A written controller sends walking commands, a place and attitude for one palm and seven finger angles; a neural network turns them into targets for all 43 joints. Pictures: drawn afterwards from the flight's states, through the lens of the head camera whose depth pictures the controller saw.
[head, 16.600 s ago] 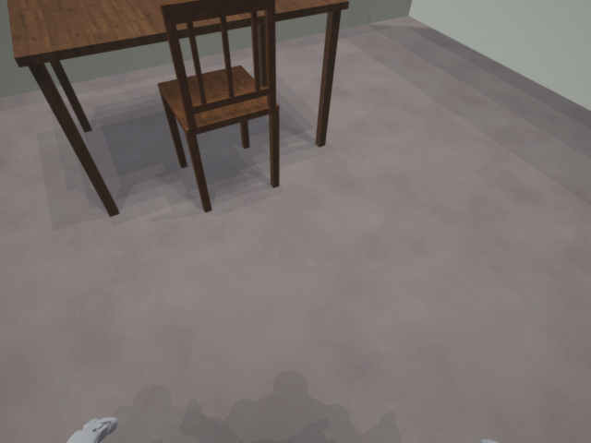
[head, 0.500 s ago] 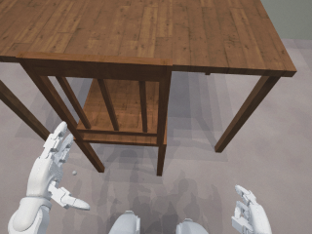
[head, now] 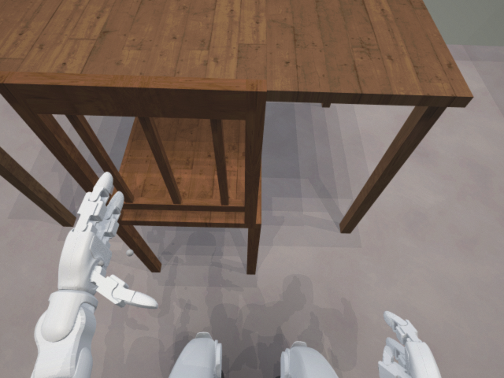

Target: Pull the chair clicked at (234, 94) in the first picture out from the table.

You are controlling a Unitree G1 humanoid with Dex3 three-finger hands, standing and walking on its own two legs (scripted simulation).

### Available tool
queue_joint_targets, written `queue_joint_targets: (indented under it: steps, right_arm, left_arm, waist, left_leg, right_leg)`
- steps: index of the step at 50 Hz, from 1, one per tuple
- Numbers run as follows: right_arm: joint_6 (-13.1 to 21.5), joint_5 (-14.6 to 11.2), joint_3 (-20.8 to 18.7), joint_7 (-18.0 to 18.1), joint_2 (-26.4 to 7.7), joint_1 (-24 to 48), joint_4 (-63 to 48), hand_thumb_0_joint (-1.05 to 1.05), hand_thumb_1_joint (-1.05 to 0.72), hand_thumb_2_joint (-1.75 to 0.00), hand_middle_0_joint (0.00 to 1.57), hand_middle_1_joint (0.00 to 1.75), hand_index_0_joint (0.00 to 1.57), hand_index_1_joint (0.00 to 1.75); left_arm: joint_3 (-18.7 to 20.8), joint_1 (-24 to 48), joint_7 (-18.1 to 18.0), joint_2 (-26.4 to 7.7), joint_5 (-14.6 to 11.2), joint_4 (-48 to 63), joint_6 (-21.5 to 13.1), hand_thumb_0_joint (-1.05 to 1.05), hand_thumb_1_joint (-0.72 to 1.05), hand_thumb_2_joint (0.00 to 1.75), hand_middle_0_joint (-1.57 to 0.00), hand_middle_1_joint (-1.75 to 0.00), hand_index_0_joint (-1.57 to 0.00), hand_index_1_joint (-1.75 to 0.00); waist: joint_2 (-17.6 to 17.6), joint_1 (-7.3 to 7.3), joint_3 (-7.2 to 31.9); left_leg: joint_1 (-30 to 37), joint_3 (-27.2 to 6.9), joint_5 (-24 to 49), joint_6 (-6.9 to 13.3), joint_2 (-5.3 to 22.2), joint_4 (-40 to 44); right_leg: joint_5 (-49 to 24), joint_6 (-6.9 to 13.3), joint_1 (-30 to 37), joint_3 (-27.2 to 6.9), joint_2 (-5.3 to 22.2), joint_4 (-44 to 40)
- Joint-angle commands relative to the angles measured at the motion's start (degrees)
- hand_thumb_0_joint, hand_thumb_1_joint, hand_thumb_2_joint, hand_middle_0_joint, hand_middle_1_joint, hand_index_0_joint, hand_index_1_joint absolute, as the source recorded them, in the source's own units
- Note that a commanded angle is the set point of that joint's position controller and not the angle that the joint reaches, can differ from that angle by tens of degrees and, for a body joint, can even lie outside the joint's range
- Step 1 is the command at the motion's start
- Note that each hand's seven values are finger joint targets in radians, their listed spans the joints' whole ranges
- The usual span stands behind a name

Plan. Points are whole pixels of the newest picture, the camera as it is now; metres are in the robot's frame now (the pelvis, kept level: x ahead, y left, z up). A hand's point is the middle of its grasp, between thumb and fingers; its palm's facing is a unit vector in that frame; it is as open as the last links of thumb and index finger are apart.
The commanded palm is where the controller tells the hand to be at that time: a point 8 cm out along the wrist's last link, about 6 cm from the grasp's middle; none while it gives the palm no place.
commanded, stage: aim the fingers beside a spindle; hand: left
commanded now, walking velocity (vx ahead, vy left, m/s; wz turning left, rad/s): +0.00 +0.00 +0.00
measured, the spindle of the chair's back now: (164, 165) +0.48 +0.18 -0.01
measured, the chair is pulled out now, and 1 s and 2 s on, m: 0.00 0.00 0.00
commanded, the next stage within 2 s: none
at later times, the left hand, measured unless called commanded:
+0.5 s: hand (151, 234) +0.33 +0.17 +0.00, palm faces -0.04 -1.00 -0.01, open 17.0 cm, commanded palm +0.32 +0.22 +0.01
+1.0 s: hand (160, 231) +0.34 +0.16 +0.00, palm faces +0.00 -1.00 -0.04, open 16.9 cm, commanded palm +0.32 +0.21 +0.00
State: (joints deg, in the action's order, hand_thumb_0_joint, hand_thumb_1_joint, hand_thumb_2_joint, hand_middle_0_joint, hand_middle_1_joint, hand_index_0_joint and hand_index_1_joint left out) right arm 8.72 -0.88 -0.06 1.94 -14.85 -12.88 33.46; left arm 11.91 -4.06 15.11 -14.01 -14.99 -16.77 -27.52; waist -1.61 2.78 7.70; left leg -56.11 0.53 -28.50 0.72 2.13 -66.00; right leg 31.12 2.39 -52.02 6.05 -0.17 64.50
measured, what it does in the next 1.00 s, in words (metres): stands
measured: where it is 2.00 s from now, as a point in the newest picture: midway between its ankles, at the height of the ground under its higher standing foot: outside the picture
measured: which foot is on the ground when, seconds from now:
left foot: down 0.00-1.00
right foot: down 0.00-1.00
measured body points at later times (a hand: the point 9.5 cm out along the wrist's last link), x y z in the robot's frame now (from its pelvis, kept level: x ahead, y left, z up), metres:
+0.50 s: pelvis +0.00 +0.02 -0.02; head +0.11 +0.03 +0.42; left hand +0.33 +0.22 +0.01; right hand +0.15 -0.23 -0.12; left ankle +0.03 +0.11 -0.65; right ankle +0.00 -0.10 -0.65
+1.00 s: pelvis +0.00 +0.01 -0.02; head +0.11 +0.02 +0.42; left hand +0.34 +0.21 +0.00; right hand +0.13 -0.24 -0.13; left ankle +0.03 +0.11 -0.65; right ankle +0.00 -0.10 -0.65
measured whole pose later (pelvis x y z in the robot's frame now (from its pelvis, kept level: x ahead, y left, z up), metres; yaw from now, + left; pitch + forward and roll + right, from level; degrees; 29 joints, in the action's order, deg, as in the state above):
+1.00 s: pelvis +0.00 +0.01 -0.02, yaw -1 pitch +22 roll -2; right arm -0.2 0.0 0.2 -0.5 -13.7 -12.3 32.2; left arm 6.9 7.4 4.5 -11.4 -9.1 -24.2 -27.6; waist -1.6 3.0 9.1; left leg -63.4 1.8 -30.2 1.8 2.0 -71.3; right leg 32.5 1.5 -59.8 4.7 0.3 70.1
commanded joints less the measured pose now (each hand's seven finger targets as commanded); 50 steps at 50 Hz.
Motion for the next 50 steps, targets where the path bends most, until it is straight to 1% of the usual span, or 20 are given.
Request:
queue_joint_targets:
  steps: [1, 2, 4, 6, 7, 12, 13, 16, 22, 24, 26, 27, 31, 32, 36, 41, 42, 45, 48, 50]
  right_arm:
    - [2.22, -0.18, -3.09, -0.21, -7.57, -0.04, -7.51, 0.0, -0.9, -0.9, 0.2, 0.3, 0.2, 0.3]
    - [2.19, -0.19, -3.13, -0.36, -7.6, 0.19, -7.86, 0.0, -0.9, -0.9, 0.2, 0.3, 0.2, 0.3]
    - [1.72, -0.25, -3.14, -0.45, -7.84, -0.14, -8.16, 0.0, -0.9, -0.9, 0.2, 0.3, 0.2, 0.3]
    - [1.35, -0.23, -3.17, -0.31, -7.98, -0.28, -7.88, 0.0, -0.9, -0.9, 0.2, 0.3, 0.2, 0.3]
    - [1.34, -0.14, -3.11, -0.32, -7.87, -0.2, -7.84, 0.0, -0.9, -0.9, 0.2, 0.3, 0.2, 0.3]
    - [0.57, 0.37, -3.15, -0.46, -7.75, -0.46, -7.38, 0.0, -0.9, -0.9, 0.2, 0.3, 0.2, 0.3]
    - [0.42, 0.52, -3.07, -0.55, -7.59, -0.24, -7.55, 0.0, -0.9, -0.9, 0.2, 0.3, 0.2, 0.3]
    - [-0.38, 0.67, -3.21, -0.9, -7.72, -0.64, -7.24, 0.0, -0.9, -0.9, 0.2, 0.3, 0.2, 0.3]
    - [-1.98, 0.59, -3.29, -1.49, -7.71, -0.6, -8.05, 0.0, -0.9, -0.9, 0.2, 0.3, 0.2, 0.3]
    - [-2.5, 0.55, -3.37, -1.62, -7.68, -0.53, -8.28, 0.0, -0.9, -0.9, 0.2, 0.3, 0.2, 0.3]
    - [-2.92, 0.68, -3.28, -1.59, -7.75, -0.91, -7.54, 0.0, -0.9, -0.9, 0.2, 0.3, 0.2, 0.3]
    - [-3.03, 0.73, -3.45, -1.62, -7.72, -0.82, -7.53, 0.0, -0.9, -0.9, 0.2, 0.3, 0.2, 0.3]
    - [-3.75, 1.07, -3.35, -1.82, -7.7, -0.86, -7.07, 0.0, -0.9, -0.9, 0.2, 0.3, 0.2, 0.3]
    - [-3.92, 1.08, -3.39, -2.04, -7.54, -0.73, -7.39, 0.0, -0.9, -0.9, 0.2, 0.3, 0.2, 0.3]
    - [-4.99, 1.22, -3.34, -2.31, -7.75, -1.02, -6.82, 0.0, -0.9, -0.9, 0.2, 0.3, 0.2, 0.3]
    - [-6.05, 0.95, -3.44, -2.47, -7.47, -0.7, -8.33, 0.0, -0.9, -0.9, 0.2, 0.3, 0.2, 0.3]
    - [-6.24, 0.85, -3.38, -2.59, -7.21, -0.56, -8.67, 0.0, -0.9, -0.9, 0.2, 0.3, 0.2, 0.3]
    - [-6.61, 0.74, -3.15, -2.17, -7.19, -0.56, -8.12, 0.0, -0.9, -0.9, 0.2, 0.3, 0.2, 0.3]
    - [-6.52, 0.61, -3.09, -2.0, -7.03, -0.42, -7.81, 0.0, -0.9, -0.9, 0.2, 0.3, 0.2, 0.3]
    - [-6.22, 0.61, -3.1, -1.78, -7.22, -0.52, -7.41, 0.0, -0.9, -0.9, 0.2, 0.3, 0.2, 0.3]
  left_arm:
    - [3.79, 6.7, -1.12, -8.42, 0.06, 8.42, -3.38, 0.0, -0.5, 0.3, -0.06, -0.08, -0.06, -0.08]
    - [1.9, 7.73, -0.97, -7.11, 0.09, 9.98, -3.2, 0.0, -0.5, 0.3, -0.06, -0.08, -0.06, -0.08]
    - [1.57, 7.85, -1.1, -7.09, 0.02, 9.58, -2.26, 0.0, -0.5, 0.3, -0.06, -0.08, -0.06, -0.08]
    - [0.44, 11.14, -1.57, -6.59, 0.58, 8.94, -2.05, 0.0, -0.5, 0.3, -0.06, -0.08, -0.06, -0.08]
    - [-0.4, 12.79, -1.86, -5.79, 0.64, 9.55, -2.23, 0.0, -0.5, 0.3, -0.06, -0.08, -0.06, -0.08]
    - [1.47, 15.41, -4.76, -7.21, 2.06, 8.46, -3.63, 0.0, -0.5, 0.3, -0.06, -0.08, -0.06, -0.08]
    - [-0.18, 17.15, -5.07, -5.76, 2.31, 9.08, -3.85, 0.0, -0.5, 0.3, -0.06, -0.08, -0.06, -0.08]
    - [0.05, 17.06, -5.83, -5.84, 3.11, 6.69, -3.55, 0.0, -0.5, 0.3, -0.06, -0.08, -0.06, -0.08]
    - [-2.77, 17.96, -6.33, -3.5, 3.72, 6.76, -2.37, 0.0, -0.5, 0.3, -0.06, -0.08, -0.06, -0.08]
    - [-4.13, 18.57, -6.88, -2.36, 3.83, 7.16, -2.25, 0.0, -0.5, 0.3, -0.06, -0.08, -0.06, -0.08]
    - [-3.66, 21.88, -7.85, -2.97, 4.27, 6.35, -2.69, 0.0, -0.5, 0.3, -0.06, -0.08, -0.06, -0.08]
    - [-3.17, 21.12, -8.28, -3.2, 4.52, 6.42, -3.14, 0.0, -0.5, 0.3, -0.06, -0.08, -0.06, -0.08]
    - [-3.19, 24.54, -10.15, -3.49, 5.87, 5.52, -4.56, 0.0, -0.5, 0.3, -0.06, -0.08, -0.06, -0.08]
    - [-4.51, 23.23, -10.32, -2.0, 6.12, 5.25, -4.65, 0.0, -0.5, 0.3, -0.06, -0.08, -0.06, -0.08]
    - [-5.37, 26.83, -10.96, -1.66, 6.99, 2.24, -4.26, 0.0, -0.5, 0.3, -0.06, -0.08, -0.06, -0.08]
    - [-2.3, 22.33, -11.25, -4.05, 6.09, 5.51, -3.97, 0.0, -0.5, 0.3, -0.06, -0.08, -0.06, -0.08]
    - [-2.82, 20.61, -11.17, -3.32, 5.82, 5.64, -3.69, 0.0, -0.5, 0.3, -0.06, -0.08, -0.06, -0.08]
    - [-1.46, 21.74, -11.44, -4.97, 5.7, 4.35, -3.63, 0.0, -0.5, 0.3, -0.06, -0.08, -0.06, -0.08]
    - [-3.42, 22.41, -10.71, -3.02, 5.62, 3.85, -4.32, 0.0, -0.5, 0.3, -0.06, -0.08, -0.06, -0.08]
    - [-3.59, 23.68, -10.13, -3.17, 5.3, 3.54, -4.73, 0.0, -0.5, 0.3, -0.06, -0.08, -0.06, -0.08]
  waist:
    - [-1.78, -0.56, 18.12]
    - [-2.86, -0.42, 19.46]
    - [-1.92, -0.3, 19.57]
    - [0.0, 0.73, 18.93]
    - [-0.82, 0.81, 18.87]
    - [-1.02, 0.14, 20.07]
    - [-1.47, 0.61, 20.75]
    - [-1.63, 0.26, 21.22]
    - [-2.66, 0.04, 23.33]
    - [-1.96, 0.5, 23.59]
    - [-0.75, 1.25, 22.4]
    - [-1.02, 0.81, 22.89]
    - [-1.53, 1.02, 22.73]
    - [-2.06, 0.75, 23.43]
    - [-1.71, 1.73, 23.3]
    - [-2.27, -0.57, 27.88]
    - [-2.0, -0.79, 27.85]
    - [1.11, 0.42, 24.36]
    - [1.14, 1.22, 22.55]
    - [0.68, 1.67, 21.84]
  left_leg:
    - [12.06, -1.83, 16.01, 1.15, -1.38, 7.0]
    - [13.24, -1.94, 16.65, 1.11, -1.36, 7.08]
    - [13.21, -2.07, 16.53, 1.08, -1.23, 7.13]
    - [12.63, -2.55, 15.61, 1.2, -1.03, 6.62]
    - [12.62, -2.65, 14.98, 1.18, -1.13, 6.45]
    - [13.13, -3.22, 15.51, 0.83, -0.91, 5.98]
    - [13.32, -3.08, 16.01, 0.93, -1.01, 5.47]
    - [13.83, -3.44, 16.89, 0.63, -0.79, 5.23]
    - [15.43, -3.87, 19.16, 0.28, -0.67, 4.96]
    - [15.59, -3.93, 19.39, 0.34, -0.53, 4.59]
    - [14.19, -4.22, 18.37, 0.36, -0.5, 4.21]
    - [14.42, -4.26, 17.9, 0.26, -0.44, 4.1]
    - [13.76, -4.58, 16.43, 0.18, -0.5, 3.56]
    - [14.49, -4.5, 17.15, 0.12, -0.53, 3.5]
    - [13.0, -4.59, 16.1, 0.2, -0.57, 2.57]
    - [14.55, -3.75, 19.42, 0.09, -0.75, 3.15]
    - [14.36, -3.48, 19.39, 0.14, -0.9, 3.33]
    - [10.26, -2.86, 16.94, 0.72, -0.96, 2.96]
    - [9.29, -2.59, 15.06, 0.84, -1.09, 2.73]
    - [9.13, -2.69, 14.2, 0.93, -1.09, 2.48]
  right_leg:
    - [-17.37, -1.69, 9.03, -4.99, 0.13, -8.59]
    - [-17.86, -1.64, 8.78, -4.68, 0.18, -8.22]
    - [-17.62, -1.62, 8.6, -4.42, 0.05, -8.34]
    - [-16.45, -1.77, 6.58, -4.21, -0.08, -7.99]
    - [-15.62, -1.73, 5.87, -4.18, -0.02, -7.81]
    - [-14.55, -1.34, 3.76, -3.58, -0.16, -6.16]
    - [-15.2, -1.43, 3.39, -3.6, -0.08, -5.76]
    - [-15.38, -1.23, 2.09, -3.25, -0.19, -4.97]
    - [-16.57, -0.97, 1.42, -2.84, -0.19, -4.04]
    - [-16.65, -1.08, 0.86, -2.8, -0.2, -4.06]
    - [-15.83, -1.15, -0.1, -2.66, -0.26, -3.61]
    - [-15.12, -1.09, -0.53, -2.67, -0.32, -3.43]
    - [-13.33, -0.93, -2.46, -2.71, -0.38, -2.65]
    - [-13.71, -0.86, -2.52, -2.66, -0.31, -2.52]
    - [-13.36, -0.9, -3.75, -2.77, -0.37, -2.04]
    - [-17.19, -0.8, 1.12, -3.3, -0.36, -2.15]
    - [-17.58, -0.86, 2.14, -3.45, -0.38, -2.48]
    - [-17.5, -1.23, 3.39, -4.0, -0.56, -3.19]
    - [-16.47, -1.33, 2.52, -4.25, -0.49, -3.61]
    - [-15.43, -1.31, 1.7, -4.32, -0.5, -3.83]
